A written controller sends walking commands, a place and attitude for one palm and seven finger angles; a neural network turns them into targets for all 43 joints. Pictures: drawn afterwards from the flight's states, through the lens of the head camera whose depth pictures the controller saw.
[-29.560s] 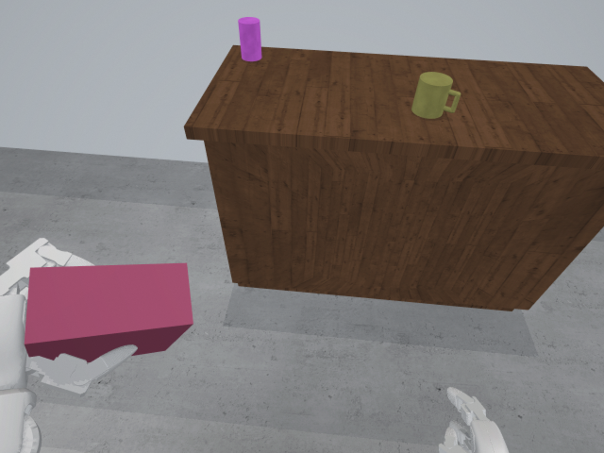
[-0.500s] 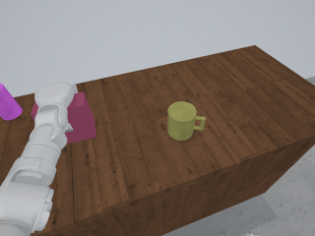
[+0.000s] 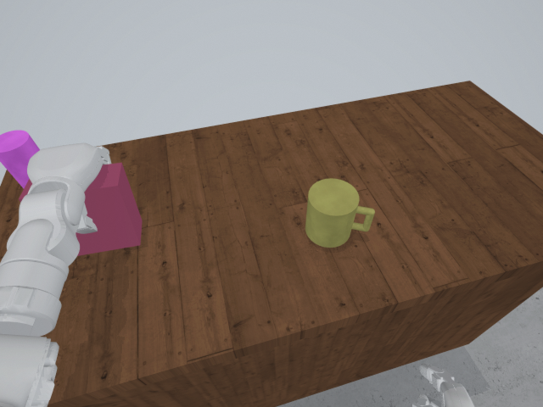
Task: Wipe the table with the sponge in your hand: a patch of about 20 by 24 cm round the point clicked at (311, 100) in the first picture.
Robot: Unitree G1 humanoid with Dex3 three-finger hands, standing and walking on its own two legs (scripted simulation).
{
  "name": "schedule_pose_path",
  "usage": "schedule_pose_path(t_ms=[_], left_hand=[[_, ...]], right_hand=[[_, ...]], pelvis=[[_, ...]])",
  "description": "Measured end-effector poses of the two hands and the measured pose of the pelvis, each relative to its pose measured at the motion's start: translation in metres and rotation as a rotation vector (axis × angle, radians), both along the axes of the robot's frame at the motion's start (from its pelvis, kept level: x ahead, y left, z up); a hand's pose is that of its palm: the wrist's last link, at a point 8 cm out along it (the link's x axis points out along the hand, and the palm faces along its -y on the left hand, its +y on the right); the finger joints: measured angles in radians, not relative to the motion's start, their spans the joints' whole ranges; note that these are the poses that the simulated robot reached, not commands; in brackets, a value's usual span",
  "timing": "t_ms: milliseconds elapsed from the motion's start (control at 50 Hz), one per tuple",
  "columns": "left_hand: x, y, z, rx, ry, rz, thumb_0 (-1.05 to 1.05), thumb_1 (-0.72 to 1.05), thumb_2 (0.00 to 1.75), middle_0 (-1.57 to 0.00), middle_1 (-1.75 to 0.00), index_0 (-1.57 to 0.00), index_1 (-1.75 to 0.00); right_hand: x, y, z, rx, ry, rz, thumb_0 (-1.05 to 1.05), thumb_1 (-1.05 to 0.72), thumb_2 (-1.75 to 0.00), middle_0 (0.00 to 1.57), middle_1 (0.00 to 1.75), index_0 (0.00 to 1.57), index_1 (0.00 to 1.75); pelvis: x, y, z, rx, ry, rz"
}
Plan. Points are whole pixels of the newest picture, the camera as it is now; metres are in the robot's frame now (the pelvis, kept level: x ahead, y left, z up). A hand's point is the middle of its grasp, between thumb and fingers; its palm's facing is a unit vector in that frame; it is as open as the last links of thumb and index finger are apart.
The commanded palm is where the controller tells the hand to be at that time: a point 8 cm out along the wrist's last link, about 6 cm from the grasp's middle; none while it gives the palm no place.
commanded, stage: wipe back along the first lane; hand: left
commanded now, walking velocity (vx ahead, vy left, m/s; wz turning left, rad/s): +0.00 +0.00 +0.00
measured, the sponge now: (94, 221) +0.37 +0.33 +0.06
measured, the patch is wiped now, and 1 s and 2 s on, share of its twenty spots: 1.00 1.00 1.00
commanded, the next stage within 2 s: lift the sponge slowly off the table in 1.64 s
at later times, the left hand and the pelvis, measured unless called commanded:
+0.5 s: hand (73, 217) +0.34 +0.32 +0.11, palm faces -0.03 -0.02 -1.00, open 10.1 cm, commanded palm +0.31 +0.31 +0.15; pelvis -0.01 +0.01 +0.00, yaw +0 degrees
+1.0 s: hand (73, 242) +0.30 +0.30 +0.11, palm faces +0.02 -0.02 -1.00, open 10.1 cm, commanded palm +0.26 +0.29 +0.14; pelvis +0.00 +0.00 +0.00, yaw +0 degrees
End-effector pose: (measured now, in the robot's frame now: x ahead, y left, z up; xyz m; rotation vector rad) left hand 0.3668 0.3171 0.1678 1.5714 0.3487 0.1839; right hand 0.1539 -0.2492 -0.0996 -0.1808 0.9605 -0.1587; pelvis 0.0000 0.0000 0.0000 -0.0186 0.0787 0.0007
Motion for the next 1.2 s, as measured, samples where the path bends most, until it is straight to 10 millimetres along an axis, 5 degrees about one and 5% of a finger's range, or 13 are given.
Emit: schedule_pose_path(t_ms=[300,740,1200], left_hand=[[-0.023,0.006,-0.006,-0.024,-0.062,0.009,0.01,-0.51,1.07,-0.71,-1.35,-0.74,-1.34],[-0.068,-0.011,-0.009,-0.018,-0.108,0.019,0.0,-0.5,1.07,-0.7,-1.36,-0.72,-1.36],[-0.107,-0.027,-0.009,-0.028,-0.134,0.016,0.0,-0.49,1.07,-0.68,-1.37,-0.71,-1.37]], right_hand=[[-0.023,-0.003,-0.008,0.018,0.062,-0.029,0.01,-0.9,-0.9,0.2,0.3,0.21,0.3],[0.029,0.03,0.012,0.07,-0.102,0.088,0.01,-0.9,-0.9,0.2,0.3,0.2,0.3],[0.04,0.024,0.011,0.072,-0.128,0.115,0.01,-0.9,-0.9,0.2,0.3,0.22,0.3]], pelvis=[[0.001,0.004,0.0,0.0,-0.009,-0.014],[-0.009,0.005,0.001,0.001,-0.05,0.002],[-0.003,-0.002,0.0,0.008,-0.075,-0.009]])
